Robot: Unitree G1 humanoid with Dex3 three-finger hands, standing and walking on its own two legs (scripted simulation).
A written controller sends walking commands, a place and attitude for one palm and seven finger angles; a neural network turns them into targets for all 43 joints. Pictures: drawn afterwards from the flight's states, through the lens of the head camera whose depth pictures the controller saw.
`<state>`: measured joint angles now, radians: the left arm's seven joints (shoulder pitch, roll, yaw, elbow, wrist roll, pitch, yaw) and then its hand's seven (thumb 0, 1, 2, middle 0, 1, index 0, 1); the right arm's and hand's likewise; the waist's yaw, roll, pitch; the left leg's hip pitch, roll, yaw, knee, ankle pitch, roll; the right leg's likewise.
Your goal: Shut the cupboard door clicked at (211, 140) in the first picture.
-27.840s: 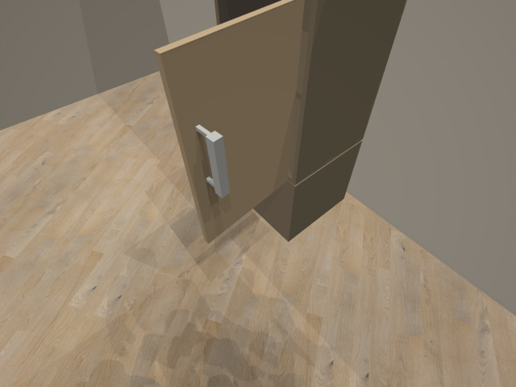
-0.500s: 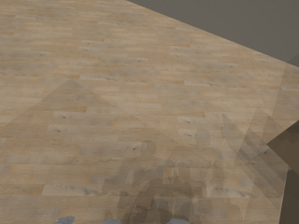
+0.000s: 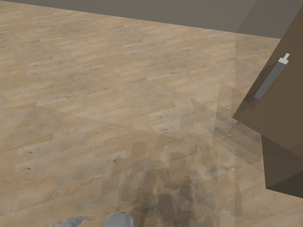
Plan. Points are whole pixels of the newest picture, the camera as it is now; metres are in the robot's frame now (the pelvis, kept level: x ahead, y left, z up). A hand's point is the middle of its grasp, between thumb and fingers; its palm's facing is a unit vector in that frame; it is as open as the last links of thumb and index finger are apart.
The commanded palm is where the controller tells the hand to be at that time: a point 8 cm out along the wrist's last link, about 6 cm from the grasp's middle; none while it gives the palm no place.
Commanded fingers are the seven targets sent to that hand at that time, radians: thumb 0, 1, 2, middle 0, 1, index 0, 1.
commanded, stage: turn to face it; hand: left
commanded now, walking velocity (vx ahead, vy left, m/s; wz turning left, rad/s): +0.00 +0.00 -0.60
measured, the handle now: (271, 77) +0.62 -0.41 +0.00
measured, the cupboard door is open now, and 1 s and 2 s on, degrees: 65 65 65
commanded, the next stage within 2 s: take the last steps up to it in 1.04 s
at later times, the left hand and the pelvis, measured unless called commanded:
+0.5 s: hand (98, 202) +0.20 +0.18 -0.15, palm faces -0.30 -0.93 -0.23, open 7.3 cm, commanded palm none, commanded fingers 0.00 0.90 0.90 -0.20 -0.30 -0.20 -0.30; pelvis +0.02 +0.01 +0.00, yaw -18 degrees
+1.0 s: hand (114, 195) +0.23 +0.14 -0.18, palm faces -0.48 -0.86 -0.18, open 7.3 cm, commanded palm none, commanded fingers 0.00 0.90 0.90 -0.20 -0.30 -0.20 -0.30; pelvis +0.06 +0.01 +0.00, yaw -32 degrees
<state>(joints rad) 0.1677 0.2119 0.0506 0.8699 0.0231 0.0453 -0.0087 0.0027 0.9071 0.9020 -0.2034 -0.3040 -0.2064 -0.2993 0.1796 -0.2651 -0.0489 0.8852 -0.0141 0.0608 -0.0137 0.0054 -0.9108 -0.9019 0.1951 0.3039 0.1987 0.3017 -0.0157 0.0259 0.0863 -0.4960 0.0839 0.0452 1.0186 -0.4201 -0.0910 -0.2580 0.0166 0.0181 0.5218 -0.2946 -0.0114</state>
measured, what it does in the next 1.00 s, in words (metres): steps on the spot, turning right: left foot, then right foot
